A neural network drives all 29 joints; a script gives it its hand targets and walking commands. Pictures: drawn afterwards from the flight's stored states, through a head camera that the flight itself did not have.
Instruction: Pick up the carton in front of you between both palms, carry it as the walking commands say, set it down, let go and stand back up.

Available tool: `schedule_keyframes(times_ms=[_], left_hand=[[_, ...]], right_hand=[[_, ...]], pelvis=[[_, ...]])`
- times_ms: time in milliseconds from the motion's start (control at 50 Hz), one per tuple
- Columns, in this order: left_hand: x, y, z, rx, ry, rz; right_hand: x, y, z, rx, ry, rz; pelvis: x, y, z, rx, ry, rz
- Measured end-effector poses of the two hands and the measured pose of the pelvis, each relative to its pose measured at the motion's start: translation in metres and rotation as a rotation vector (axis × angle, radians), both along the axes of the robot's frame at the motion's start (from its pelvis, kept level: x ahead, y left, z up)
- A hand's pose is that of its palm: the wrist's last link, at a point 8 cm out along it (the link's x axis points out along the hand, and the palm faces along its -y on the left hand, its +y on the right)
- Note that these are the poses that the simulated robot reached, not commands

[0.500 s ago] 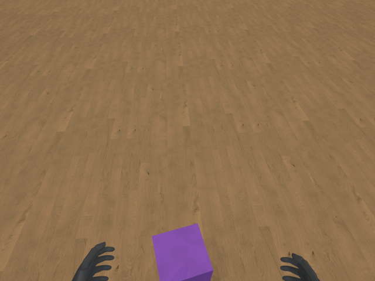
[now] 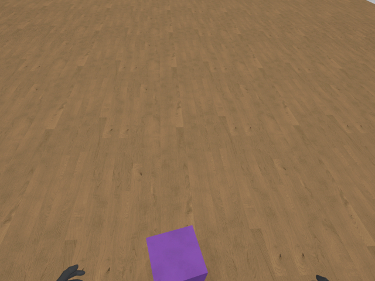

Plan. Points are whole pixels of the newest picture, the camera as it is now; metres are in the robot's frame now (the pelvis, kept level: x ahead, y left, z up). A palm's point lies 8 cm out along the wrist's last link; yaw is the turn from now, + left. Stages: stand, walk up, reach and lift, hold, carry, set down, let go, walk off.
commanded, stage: stand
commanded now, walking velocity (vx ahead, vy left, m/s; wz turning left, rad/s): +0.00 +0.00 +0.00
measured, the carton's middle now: (175, 263) +0.38 +0.03 -0.65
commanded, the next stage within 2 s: none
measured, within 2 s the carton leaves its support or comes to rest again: neither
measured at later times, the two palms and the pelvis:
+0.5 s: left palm out of the picture +0.12 +0.30 -0.10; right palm out of the picture +0.11 -0.29 -0.08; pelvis +0.00 +0.01 +0.01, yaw -1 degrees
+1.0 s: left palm out of the picture +0.09 +0.31 -0.10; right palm out of the picture +0.08 -0.30 -0.08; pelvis -0.01 +0.01 +0.01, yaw -1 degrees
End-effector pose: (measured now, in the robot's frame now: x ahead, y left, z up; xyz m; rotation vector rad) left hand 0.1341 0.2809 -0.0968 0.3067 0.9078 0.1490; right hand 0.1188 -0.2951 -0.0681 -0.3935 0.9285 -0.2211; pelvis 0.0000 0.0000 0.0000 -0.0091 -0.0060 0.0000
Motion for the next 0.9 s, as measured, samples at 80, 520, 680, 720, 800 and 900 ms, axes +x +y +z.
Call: schedule_keyframes(times_ms=[80,520,680,720,800,900], left_hand=[[0.004,0.005,-0.003,0.004,0.020,-0.001],[-0.014,0.023,-0.006,0.032,0.111,0.012],[-0.027,0.024,-0.006,0.037,0.139,0.010],[-0.030,0.024,-0.006,0.039,0.145,0.010],[-0.036,0.025,-0.006,0.042,0.155,0.010],[-0.041,0.026,-0.006,0.046,0.167,0.012]], right_hand=[[0.005,0.004,-0.002,0.002,0.005,-0.005],[-0.008,0.008,-0.011,0.017,0.071,-0.045],[-0.021,0.002,-0.012,0.015,0.095,-0.057],[-0.024,0.001,-0.012,0.015,0.101,-0.059],[-0.029,-0.002,-0.012,0.015,0.112,-0.062],[-0.034,-0.004,-0.013,0.016,0.126,-0.065]], pelvis=[[0.005,0.004,0.001,0.000,-0.001,-0.004],[0.003,0.013,0.006,0.005,-0.024,-0.016],[-0.003,0.012,0.008,0.006,-0.031,-0.018],[-0.005,0.011,0.008,0.006,-0.032,-0.018],[-0.007,0.011,0.009,0.006,-0.033,-0.018],[-0.010,0.009,0.009,0.006,-0.034,-0.017]])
